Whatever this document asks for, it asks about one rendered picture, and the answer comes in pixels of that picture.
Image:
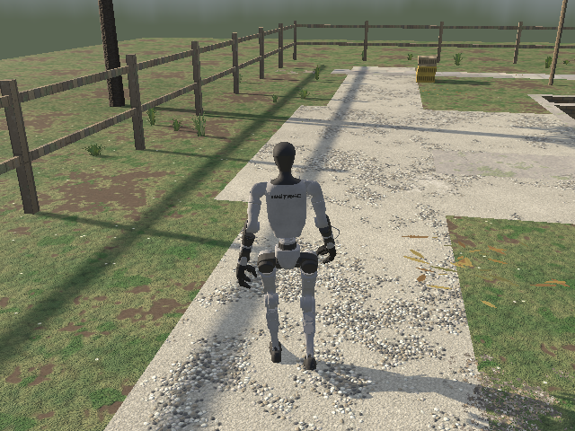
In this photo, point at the robot left upper arm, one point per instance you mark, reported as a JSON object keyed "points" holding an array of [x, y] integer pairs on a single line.
{"points": [[254, 206]]}

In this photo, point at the robot left forearm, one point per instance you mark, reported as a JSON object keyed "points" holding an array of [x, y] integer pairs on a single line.
{"points": [[246, 246]]}

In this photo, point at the robot left hand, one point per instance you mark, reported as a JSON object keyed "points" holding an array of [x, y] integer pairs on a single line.
{"points": [[241, 276]]}

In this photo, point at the robot right upper arm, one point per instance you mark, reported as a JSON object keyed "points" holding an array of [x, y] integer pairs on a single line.
{"points": [[313, 188]]}

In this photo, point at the right robot foot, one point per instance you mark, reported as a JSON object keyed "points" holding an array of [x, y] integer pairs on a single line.
{"points": [[309, 363]]}

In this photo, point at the left robot foot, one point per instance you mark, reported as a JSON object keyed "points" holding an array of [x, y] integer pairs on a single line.
{"points": [[275, 355]]}

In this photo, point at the robot right forearm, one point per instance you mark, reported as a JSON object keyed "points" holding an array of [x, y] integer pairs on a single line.
{"points": [[327, 235]]}

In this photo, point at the robot right hand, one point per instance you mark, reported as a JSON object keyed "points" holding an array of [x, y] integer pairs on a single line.
{"points": [[323, 250]]}

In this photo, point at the robot foot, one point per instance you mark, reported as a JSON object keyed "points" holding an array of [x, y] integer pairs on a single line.
{"points": [[309, 363], [275, 355]]}

